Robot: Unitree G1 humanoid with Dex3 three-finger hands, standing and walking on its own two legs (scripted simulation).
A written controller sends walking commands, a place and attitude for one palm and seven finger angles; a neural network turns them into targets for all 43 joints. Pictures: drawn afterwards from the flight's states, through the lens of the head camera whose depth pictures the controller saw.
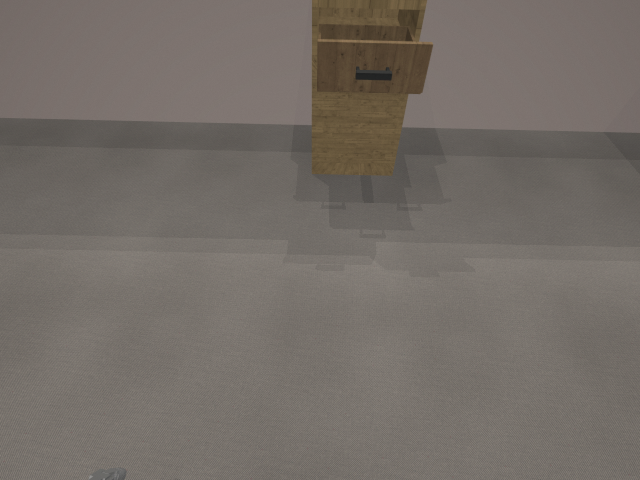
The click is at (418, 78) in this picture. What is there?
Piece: drawer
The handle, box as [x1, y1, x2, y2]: [355, 67, 391, 79]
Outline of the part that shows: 356,67 356,79 391,78 391,71 388,67 386,67 385,70 360,70 358,67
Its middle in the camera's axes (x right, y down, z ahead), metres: +0.17 -0.54 +1.25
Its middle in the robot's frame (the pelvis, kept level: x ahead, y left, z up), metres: +1.30 -0.11 -0.09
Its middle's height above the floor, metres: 0.68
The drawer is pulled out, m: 0.30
